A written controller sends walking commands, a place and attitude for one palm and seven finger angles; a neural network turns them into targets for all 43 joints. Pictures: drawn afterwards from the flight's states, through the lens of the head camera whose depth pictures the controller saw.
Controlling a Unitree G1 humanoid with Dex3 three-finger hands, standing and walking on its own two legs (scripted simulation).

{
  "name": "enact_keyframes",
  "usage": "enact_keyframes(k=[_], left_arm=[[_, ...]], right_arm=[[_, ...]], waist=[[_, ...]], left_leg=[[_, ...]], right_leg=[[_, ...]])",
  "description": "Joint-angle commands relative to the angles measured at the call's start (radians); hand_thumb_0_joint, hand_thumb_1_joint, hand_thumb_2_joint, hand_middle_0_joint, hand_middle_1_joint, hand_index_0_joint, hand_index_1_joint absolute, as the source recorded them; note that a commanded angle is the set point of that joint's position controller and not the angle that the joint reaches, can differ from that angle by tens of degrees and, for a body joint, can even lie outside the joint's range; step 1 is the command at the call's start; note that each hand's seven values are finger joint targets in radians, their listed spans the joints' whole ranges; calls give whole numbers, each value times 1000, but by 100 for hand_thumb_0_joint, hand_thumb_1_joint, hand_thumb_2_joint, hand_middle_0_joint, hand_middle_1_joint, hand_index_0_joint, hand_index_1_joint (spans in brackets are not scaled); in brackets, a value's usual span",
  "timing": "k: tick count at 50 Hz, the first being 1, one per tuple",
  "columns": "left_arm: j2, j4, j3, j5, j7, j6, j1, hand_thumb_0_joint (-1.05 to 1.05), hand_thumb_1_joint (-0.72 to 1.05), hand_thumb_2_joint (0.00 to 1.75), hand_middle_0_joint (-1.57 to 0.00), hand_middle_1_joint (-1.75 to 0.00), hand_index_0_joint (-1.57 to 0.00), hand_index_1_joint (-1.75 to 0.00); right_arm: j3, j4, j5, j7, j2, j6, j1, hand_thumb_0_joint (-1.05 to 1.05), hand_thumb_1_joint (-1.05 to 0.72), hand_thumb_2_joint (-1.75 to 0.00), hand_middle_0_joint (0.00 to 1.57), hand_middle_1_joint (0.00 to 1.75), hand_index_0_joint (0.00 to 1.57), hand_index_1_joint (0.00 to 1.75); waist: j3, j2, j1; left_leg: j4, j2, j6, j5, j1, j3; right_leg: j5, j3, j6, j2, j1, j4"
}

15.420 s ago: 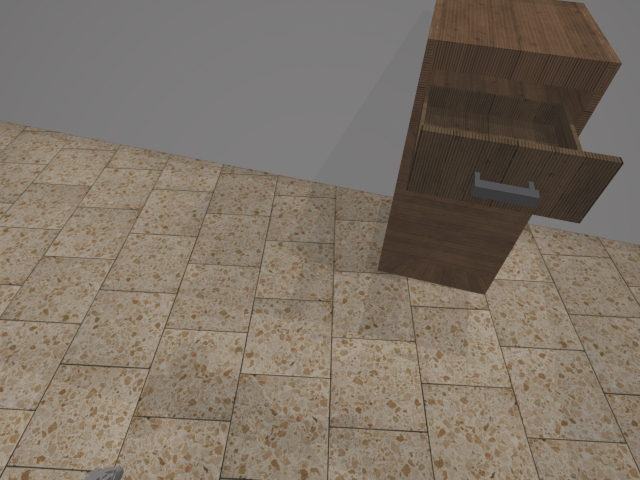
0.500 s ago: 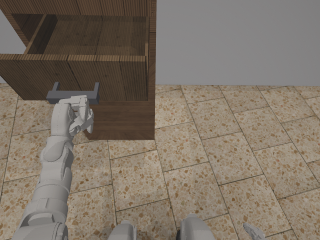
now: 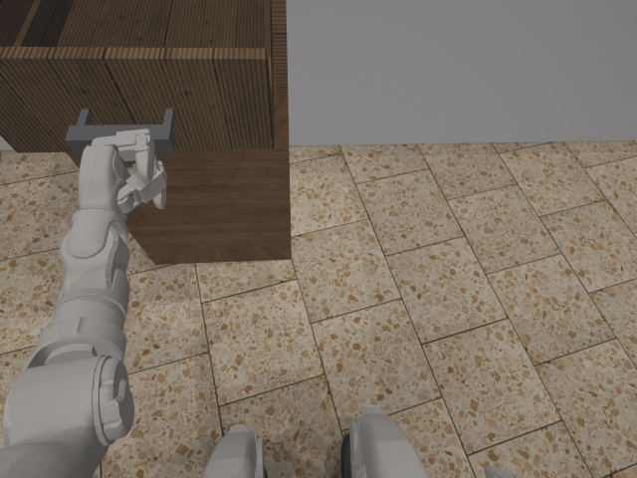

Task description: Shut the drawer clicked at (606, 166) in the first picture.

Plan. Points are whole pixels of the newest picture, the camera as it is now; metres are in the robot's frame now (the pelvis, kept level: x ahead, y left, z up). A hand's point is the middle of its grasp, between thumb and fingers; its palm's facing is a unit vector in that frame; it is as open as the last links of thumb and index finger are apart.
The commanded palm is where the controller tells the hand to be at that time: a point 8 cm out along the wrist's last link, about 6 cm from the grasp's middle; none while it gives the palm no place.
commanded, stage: push the drawer shut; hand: left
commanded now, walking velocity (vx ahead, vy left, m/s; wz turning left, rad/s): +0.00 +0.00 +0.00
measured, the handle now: (125, 127) +0.55 +0.23 +0.06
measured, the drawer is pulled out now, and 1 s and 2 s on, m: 0.12 0.01 0.00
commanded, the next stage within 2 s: pull the fist back off the drawer in 1.44 s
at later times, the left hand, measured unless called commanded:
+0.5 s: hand (162, 143) +0.52 +0.18 +0.06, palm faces +0.01 -1.00 -0.03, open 3.3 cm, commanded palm +0.51 +0.22 +0.06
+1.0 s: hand (167, 108) +0.58 +0.18 +0.06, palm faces +0.02 -1.00 -0.03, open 3.4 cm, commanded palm +0.57 +0.22 +0.06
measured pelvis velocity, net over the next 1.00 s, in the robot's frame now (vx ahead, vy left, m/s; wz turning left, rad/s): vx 0.00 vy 0.01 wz -0.03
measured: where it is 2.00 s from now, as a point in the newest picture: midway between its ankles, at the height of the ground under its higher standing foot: outside the picture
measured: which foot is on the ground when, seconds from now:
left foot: down 0.00-1.00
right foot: down 0.00-1.00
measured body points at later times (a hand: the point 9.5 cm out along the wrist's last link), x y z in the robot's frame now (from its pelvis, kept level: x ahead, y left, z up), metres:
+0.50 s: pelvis +0.00 +0.00 -0.01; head +0.15 +0.02 +0.42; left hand +0.52 +0.23 +0.06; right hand +0.01 -0.26 -0.12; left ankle +0.00 +0.12 -0.66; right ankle +0.04 -0.13 -0.66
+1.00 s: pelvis +0.00 +0.01 -0.01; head +0.19 +0.03 +0.40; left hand +0.57 +0.23 +0.06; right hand -0.04 -0.24 -0.11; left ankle +0.00 +0.12 -0.66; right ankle +0.04 -0.13 -0.66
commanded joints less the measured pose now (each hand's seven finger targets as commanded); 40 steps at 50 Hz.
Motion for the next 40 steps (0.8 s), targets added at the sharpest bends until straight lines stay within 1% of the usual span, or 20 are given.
enact_keyframes(k=[1, 5, 6, 9, 10, 11, 13, 15, 16, 17, 19, 21, 23, 26, 28, 30, 33, 35, 37, 40], left_arm=[[225, -203, 26, 3, 4, -81, -457, 0, 90, 90, -140, -160, -140, -160], [245, -142, 40, 7, 11, -76, -512, 0, 90, 90, -140, -160, -140, -160], [291, -139, 68, 13, 12, -78, -530, 0, 90, 90, -140, -160, -140, -160], [279, -127, 49, 21, 7, -80, -582, 0, 90, 90, -140, -160, -140, -160], [289, -117, 59, 19, 8, -80, -589, 0, 90, 90, -140, -160, -140, -160], [320, -103, 78, 24, 8, -78, -586, 0, 90, 90, -140, -160, -140, -160], [311, -92, 66, 25, 5, -74, -618, 0, 90, 90, -140, -160, -140, -160], [337, -93, 85, 27, 0, -75, -623, 0, 90, 90, -140, -160, -140, -160], [356, -89, 98, 26, -1, -73, -630, 0, 90, 90, -140, -160, -140, -160], [359, -86, 97, 30, -3, -71, -634, 0, 90, 90, -140, -160, -140, -160], [353, -74, 88, 30, -4, -67, -655, 0, 90, 90, -140, -160, -140, -160], [396, -56, 117, 37, -1, -61, -659, 0, 90, 90, -140, -160, -140, -160], [380, -54, 97, 41, 0, -56, -690, 0, 90, 90, -140, -160, -140, -160], [403, -45, 108, 53, 6, -54, -734, 0, 90, 90, -140, -160, -140, -160], [407, -11, 102, 62, 10, -44, -756, 0, 90, 90, -140, -160, -140, -160], [420, -15, 99, 73, 10, -45, -799, 0, 90, 90, -140, -160, -140, -160], [423, 8, 98, 78, 12, -33, -810, 0, 90, 90, -140, -160, -140, -160], [447, -5, 114, 81, 14, -34, -838, 0, 90, 90, -140, -160, -140, -160], [465, 22, 120, 88, 14, -22, -848, 0, 90, 90, -140, -160, -140, -160], [463, 16, 114, 96, 12, -18, -859, 0, 90, 90, -140, -160, -140, -160]], right_arm=[[-63, -64, -7, -7, -158, -13, 129, 0, -90, -90, 20, 30, 20, 30], [-60, -52, -10, -7, -162, -2, 143, 0, -90, -90, 20, 30, 20, 30], [-59, -49, -10, -10, -166, 0, 145, 0, -90, -90, 20, 30, 20, 30], [-56, -49, -14, -11, -164, 3, 154, 0, -90, -90, 20, 30, 20, 30], [-55, -47, -15, -10, -166, 4, 157, 0, -90, -90, 20, 30, 20, 30], [-54, -47, -15, -11, -170, 6, 161, 0, -90, -90, 20, 30, 20, 30], [-52, -43, -18, -10, -168, 8, 167, 0, -90, -90, 20, 30, 20, 30], [-51, -44, -22, -9, -174, 12, 177, 0, -90, -90, 20, 30, 20, 30], [-51, -43, -23, -10, -176, 15, 180, 0, -90, -90, 20, 30, 20, 30], [-48, -46, -24, -8, -175, 18, 179, 0, -90, -90, 20, 30, 20, 30], [-47, -42, -26, -8, -176, 21, 187, 0, -90, -90, 20, 30, 20, 30], [-44, -44, -27, -7, -182, 27, 193, 0, -90, -90, 20, 30, 20, 30], [-43, -42, -28, -6, -180, 31, 194, 0, -90, -90, 20, 30, 20, 30], [-43, -41, -33, -6, -184, 35, 207, 0, -90, -90, 20, 30, 20, 30], [-39, -37, -35, -5, -185, 38, 214, 0, -90, -90, 20, 30, 20, 30], [-37, -33, -38, -5, -188, 41, 223, 0, -90, -90, 20, 30, 20, 30], [-35, -33, -42, -2, -189, 46, 234, 0, -90, -90, 20, 30, 20, 30], [-34, -32, -46, 0, -194, 50, 247, 0, -90, -90, 20, 30, 20, 30], [-30, -31, -47, 2, -194, 54, 254, 0, -90, -90, 20, 30, 20, 30], [-31, -31, -50, 5, -196, 61, 265, 0, -90, -90, 20, 30, 20, 30]], waist=[[-481, 93, -21], [-440, 42, -49], [-438, 49, -46], [-448, 82, -60], [-462, 96, -60], [-462, 76, -58], [-461, 87, -72], [-509, 121, -65], [-507, 107, -69], [-511, 129, -63], [-502, 116, -81], [-494, 124, -75], [-489, 119, -93], [-515, 147, -101], [-486, 131, -116], [-508, 170, -124], [-513, 171, -132], [-550, 202, -131], [-541, 175, -139], [-557, 215, -144]], left_leg=[[-138, -40, 21, 358, 230, -29], [-131, -40, 29, 308, 177, -25], [-130, -41, 30, 286, 153, -21], [-127, -41, 32, 290, 176, -29], [-124, -42, 31, 291, 178, -27], [-120, -41, 32, 291, 162, -28], [-118, -40, 34, 297, 165, -30], [-110, -38, 30, 344, 202, -35], [-107, -35, 30, 355, 198, -37], [-106, -36, 28, 348, 191, -36], [-100, -34, 32, 354, 193, -40], [-104, -31, 29, 352, 182, -44], [-97, -31, 33, 345, 173, -41], [-86, -30, 32, 358, 179, -45], [-84, -29, 34, 344, 159, -50], [-79, -27, 32, 366, 186, -58], [-70, -24, 32, 374, 183, -59], [-65, -22, 29, 417, 219, -68], [-58, -21, 33, 407, 185, -66], [-56, -17, 28, 440, 220, -74]], right_leg=[[263, 18, -26, 48, 297, -94], [239, 23, -19, 51, 292, -108], [227, 30, -18, 49, 305, -111], [218, 26, -22, 51, 274, -105], [217, 28, -20, 52, 276, -107], [219, 29, -20, 52, 282, -106], [221, 28, -19, 53, 272, -107], [249, 24, -23, 55, 267, -95], [258, 23, -21, 55, 270, -94], [251, 24, -21, 55, 270, -93], [257, 21, -22, 59, 257, -93], [249, 19, -22, 59, 253, -92], [246, 22, -19, 59, 244, -97], [247, 21, -19, 59, 227, -90], [232, 18, -18, 61, 212, -92], [237, 14, -21, 61, 190, -84], [236, 12, -20, 63, 177, -84], [258, 8, -23, 65, 169, -77], [263, 10, -21, 67, 182, -78], [270, 3, -25, 69, 154, -73]])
